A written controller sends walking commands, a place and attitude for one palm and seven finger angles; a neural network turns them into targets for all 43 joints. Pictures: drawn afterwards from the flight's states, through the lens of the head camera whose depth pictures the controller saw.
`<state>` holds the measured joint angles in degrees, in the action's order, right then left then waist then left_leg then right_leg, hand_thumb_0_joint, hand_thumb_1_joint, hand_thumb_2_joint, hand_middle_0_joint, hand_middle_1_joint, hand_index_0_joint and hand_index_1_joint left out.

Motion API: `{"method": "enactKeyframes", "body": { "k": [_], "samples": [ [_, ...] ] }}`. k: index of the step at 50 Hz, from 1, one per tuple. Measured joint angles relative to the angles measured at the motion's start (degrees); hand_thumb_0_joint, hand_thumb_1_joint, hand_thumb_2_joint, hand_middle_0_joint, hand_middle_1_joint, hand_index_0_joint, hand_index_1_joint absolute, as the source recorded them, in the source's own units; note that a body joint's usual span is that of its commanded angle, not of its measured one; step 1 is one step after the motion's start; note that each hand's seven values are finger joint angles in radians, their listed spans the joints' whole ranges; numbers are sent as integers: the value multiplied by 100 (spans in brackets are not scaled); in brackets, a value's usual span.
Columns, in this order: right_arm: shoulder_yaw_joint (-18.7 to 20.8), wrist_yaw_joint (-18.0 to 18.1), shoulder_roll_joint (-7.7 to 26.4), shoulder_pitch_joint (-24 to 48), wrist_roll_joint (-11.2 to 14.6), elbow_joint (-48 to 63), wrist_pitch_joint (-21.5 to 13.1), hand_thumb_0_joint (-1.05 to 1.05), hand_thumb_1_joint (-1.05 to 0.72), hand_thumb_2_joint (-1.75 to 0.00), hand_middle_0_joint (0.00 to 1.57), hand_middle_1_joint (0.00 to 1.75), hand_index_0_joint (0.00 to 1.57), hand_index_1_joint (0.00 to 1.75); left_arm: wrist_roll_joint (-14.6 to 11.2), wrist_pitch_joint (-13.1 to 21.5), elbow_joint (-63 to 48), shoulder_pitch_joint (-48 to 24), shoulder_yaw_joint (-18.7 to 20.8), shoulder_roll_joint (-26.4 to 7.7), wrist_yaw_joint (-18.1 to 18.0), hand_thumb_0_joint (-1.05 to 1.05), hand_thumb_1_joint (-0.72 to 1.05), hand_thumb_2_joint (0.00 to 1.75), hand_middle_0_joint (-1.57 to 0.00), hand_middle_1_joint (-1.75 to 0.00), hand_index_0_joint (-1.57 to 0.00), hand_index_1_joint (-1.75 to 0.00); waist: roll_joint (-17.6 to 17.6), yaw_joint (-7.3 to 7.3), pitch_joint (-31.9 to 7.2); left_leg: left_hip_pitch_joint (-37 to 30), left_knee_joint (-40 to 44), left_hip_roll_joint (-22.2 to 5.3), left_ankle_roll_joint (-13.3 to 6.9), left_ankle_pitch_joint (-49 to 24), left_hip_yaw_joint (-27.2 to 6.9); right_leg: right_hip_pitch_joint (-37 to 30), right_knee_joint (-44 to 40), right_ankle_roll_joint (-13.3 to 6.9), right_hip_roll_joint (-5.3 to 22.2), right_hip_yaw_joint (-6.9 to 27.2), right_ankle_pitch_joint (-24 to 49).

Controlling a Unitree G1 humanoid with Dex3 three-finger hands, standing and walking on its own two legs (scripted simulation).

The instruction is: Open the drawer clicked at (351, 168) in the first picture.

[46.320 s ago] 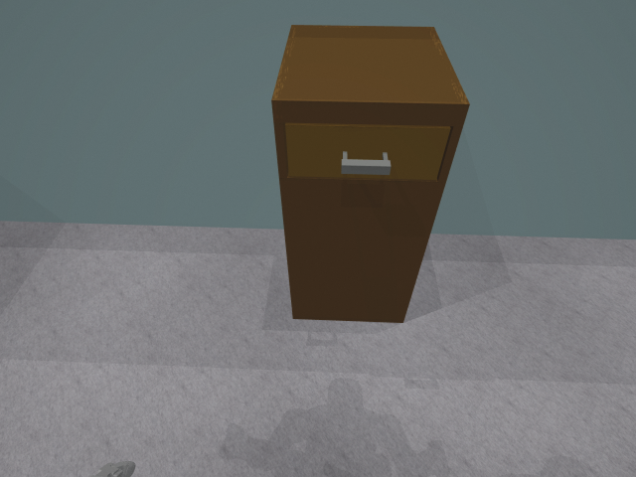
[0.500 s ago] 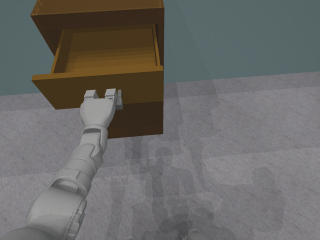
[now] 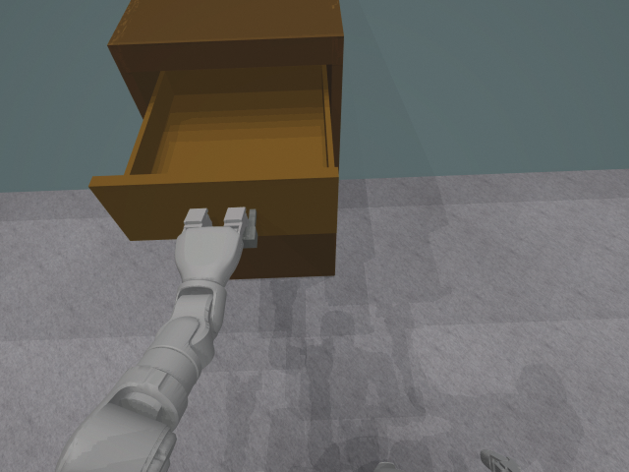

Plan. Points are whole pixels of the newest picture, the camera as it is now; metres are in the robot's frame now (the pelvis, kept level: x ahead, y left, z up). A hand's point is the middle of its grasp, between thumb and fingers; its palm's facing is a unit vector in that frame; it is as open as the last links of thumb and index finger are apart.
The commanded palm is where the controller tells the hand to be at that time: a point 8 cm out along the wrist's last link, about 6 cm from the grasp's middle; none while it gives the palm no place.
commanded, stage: pull the drawer open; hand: left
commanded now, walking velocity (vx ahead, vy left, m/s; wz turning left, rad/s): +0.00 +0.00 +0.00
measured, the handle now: (222, 227) +0.46 +0.15 +0.00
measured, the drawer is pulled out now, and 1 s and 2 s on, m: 0.28 0.29 0.30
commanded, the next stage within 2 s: none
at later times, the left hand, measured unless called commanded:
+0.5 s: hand (219, 284) +0.37 +0.15 -0.03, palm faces -0.02 -0.05 -1.00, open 6.2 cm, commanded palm +0.32 +0.15 +0.02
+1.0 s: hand (219, 277) +0.39 +0.15 -0.03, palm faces +0.03 -0.03 -1.00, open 5.9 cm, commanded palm +0.36 +0.16 +0.02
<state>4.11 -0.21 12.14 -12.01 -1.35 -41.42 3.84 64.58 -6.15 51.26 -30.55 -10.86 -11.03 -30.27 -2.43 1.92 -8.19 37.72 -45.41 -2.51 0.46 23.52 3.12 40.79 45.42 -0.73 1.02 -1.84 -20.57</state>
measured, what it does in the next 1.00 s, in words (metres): stands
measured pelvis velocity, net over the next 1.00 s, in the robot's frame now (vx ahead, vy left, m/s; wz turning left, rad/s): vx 0.04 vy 0.00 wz -0.03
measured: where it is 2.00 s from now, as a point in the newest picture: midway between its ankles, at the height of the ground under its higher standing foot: outside the picture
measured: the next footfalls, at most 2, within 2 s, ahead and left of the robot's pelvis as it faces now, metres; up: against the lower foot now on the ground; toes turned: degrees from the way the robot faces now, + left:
none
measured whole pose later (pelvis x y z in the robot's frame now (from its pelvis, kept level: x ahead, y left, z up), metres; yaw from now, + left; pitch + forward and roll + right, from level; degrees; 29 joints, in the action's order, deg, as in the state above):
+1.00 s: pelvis +0.04 +0.00 +0.00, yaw -2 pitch +16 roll +0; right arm 3.4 -0.3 12.6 -7.7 -1.4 -39.7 3.6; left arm 66.6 -10.3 28.6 -12.4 -14.3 -11.1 -29.7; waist -2.7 -1.0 -8.7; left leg 34.0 -46.0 -1.7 0.9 27.9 0.4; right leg 38.0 46.5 -0.4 -0.1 -0.2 -24.7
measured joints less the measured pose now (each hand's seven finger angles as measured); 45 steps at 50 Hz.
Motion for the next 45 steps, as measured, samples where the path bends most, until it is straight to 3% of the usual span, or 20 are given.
{"method": "enactKeyframes", "body": {
  "k": [17,32,41,45],
  "samples": [
    [16,17,45,-116,75,4,21,1,-90,-90,20,30,20,30,-51,-175,-876,899,-107,29,56,1,71,81,-27,-134,-31,-129,-20,-76,-22,-308,189,-20,21,-13,88,-229,-101,-13,-36,86,-2],
    [-16,-93,58,155,106,345,57,1,-90,-90,20,30,20,30,-17,-489,-2032,1746,-199,18,343,2,73,78,-24,-133,-31,-125,26,-77,-64,-543,279,-46,20,131,153,-424,-179,13,-77,159,-129],
    [-111,-188,-11,285,106,478,35,1,-90,-90,20,30,20,30,9,-540,-2786,2380,-174,-12,408,3,73,78,-23,-133,-31,-122,71,-140,-94,-624,206,22,-7,179,11,-494,-178,25,-126,297,-227],
    [-120,-125,14,323,52,414,-23,1,-90,-90,20,30,20,30,94,-488,-2704,2353,-252,-12,224,2,72,79,-25,-134,-32,-124,28,-201,-108,-567,87,63,6,264,-137,-467,-101,31,-133,283,-317]
  ]
}}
